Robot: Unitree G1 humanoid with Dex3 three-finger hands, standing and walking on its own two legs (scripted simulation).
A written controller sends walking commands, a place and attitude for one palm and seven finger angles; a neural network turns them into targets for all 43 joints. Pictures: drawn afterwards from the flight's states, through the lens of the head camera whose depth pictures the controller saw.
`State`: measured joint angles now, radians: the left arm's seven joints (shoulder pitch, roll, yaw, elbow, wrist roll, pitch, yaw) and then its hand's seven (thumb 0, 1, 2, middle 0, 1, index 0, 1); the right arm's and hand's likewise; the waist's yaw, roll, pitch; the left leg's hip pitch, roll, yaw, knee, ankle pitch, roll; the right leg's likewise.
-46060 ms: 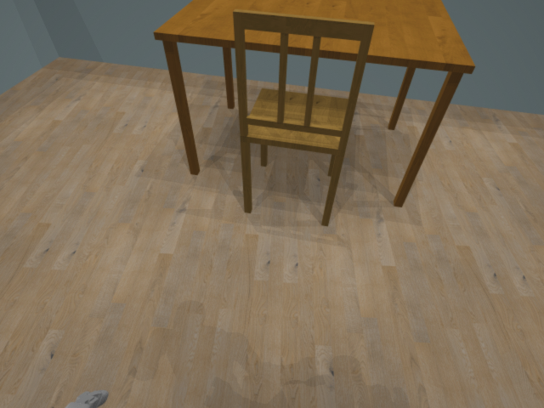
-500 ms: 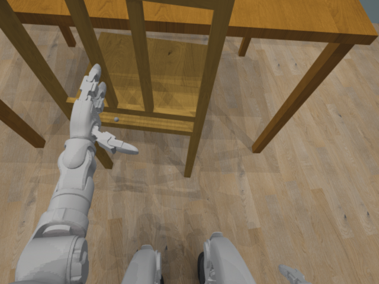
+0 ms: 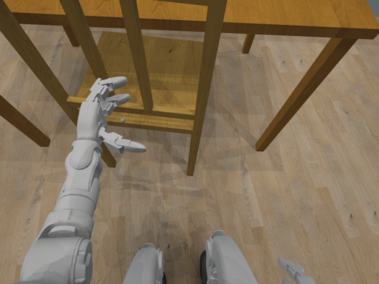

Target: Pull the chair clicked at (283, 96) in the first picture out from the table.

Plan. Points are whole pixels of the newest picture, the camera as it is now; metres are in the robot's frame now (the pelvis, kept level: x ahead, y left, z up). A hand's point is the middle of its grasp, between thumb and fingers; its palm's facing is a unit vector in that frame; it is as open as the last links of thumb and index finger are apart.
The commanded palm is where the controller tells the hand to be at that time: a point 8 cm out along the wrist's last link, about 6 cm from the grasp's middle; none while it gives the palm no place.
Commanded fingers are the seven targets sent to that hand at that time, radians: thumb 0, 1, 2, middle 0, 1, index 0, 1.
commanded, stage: hook a spindle and tug to test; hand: left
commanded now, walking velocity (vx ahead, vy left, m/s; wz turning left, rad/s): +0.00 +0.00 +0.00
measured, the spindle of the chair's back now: (95, 61) +0.59 +0.19 +0.05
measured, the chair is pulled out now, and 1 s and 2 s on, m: -0.09 -0.09 -0.09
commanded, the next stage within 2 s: open the thumb and straighten the fingers in 1.06 s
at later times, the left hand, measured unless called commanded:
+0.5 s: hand (118, 119) +0.45 +0.13 +0.02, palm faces -0.06 -1.00 -0.06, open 4.9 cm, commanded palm +0.42 +0.18 +0.02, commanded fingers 0.00 0.90 0.90 -0.50 -1.45 -0.50 -1.45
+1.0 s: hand (115, 136) +0.41 +0.13 +0.02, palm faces -0.09 -0.99 -0.05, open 4.4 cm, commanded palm +0.39 +0.19 +0.02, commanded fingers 0.00 0.90 0.90 -0.50 -1.45 -0.50 -1.45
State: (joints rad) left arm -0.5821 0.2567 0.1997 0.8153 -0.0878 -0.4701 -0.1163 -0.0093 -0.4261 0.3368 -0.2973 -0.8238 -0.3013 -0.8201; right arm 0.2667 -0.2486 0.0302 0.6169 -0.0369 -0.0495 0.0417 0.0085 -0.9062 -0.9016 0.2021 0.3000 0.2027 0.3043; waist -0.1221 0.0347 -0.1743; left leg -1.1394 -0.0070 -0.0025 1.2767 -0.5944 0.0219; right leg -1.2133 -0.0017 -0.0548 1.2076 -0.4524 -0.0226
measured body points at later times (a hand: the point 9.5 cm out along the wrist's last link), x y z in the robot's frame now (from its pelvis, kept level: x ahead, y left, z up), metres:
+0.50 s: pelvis +0.00 +0.00 +0.00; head +0.14 +0.00 +0.43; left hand +0.45 +0.19 +0.03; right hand +0.07 -0.26 -0.12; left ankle +0.00 +0.10 -0.62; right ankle +0.06 -0.11 -0.62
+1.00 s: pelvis +0.00 +0.01 +0.00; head +0.13 +0.02 +0.44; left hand +0.41 +0.19 +0.03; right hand +0.11 -0.24 -0.11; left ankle +0.00 +0.10 -0.62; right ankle +0.06 -0.11 -0.62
